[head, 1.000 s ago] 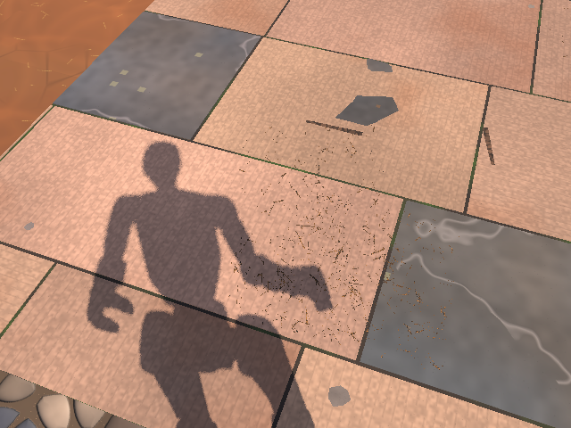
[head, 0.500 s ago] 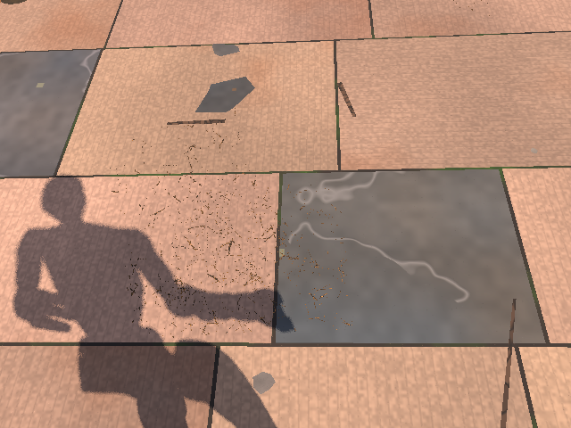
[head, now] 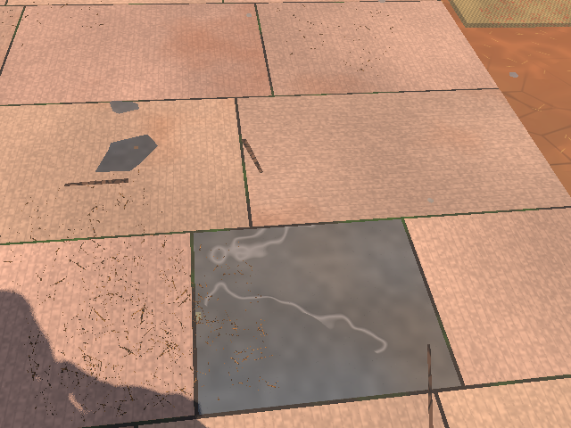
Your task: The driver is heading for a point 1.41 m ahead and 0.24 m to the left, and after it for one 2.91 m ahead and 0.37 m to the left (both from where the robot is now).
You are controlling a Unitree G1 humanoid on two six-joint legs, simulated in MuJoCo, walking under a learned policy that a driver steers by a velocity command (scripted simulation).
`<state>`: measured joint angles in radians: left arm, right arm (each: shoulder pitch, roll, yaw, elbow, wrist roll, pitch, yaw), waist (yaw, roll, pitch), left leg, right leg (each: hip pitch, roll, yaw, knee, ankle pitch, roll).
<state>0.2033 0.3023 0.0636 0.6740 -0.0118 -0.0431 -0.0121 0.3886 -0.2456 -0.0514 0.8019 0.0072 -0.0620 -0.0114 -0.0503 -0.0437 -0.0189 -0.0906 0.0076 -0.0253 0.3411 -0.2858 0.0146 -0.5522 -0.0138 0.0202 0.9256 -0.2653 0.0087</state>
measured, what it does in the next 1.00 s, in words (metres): walks ahead: right foot, then left foot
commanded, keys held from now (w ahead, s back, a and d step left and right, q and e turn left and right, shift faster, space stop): w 1.00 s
